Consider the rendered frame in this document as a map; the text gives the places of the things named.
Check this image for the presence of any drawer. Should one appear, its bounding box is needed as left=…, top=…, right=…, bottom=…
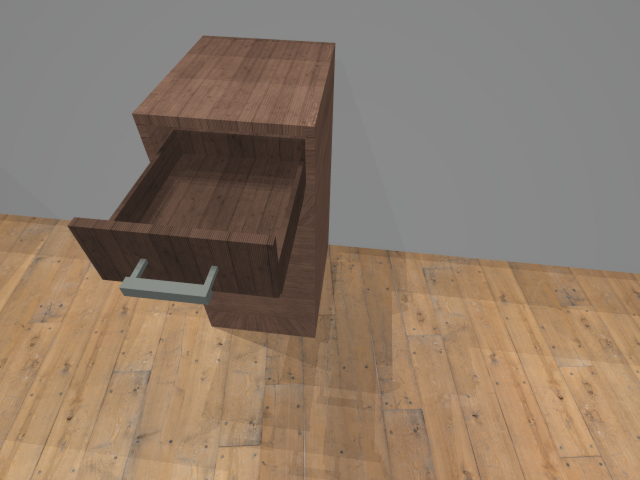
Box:
left=67, top=130, right=306, bottom=298

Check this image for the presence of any cabinet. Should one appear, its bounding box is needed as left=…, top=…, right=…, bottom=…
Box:
left=132, top=36, right=335, bottom=338

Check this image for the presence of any handle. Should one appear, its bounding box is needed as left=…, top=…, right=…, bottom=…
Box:
left=119, top=259, right=218, bottom=305

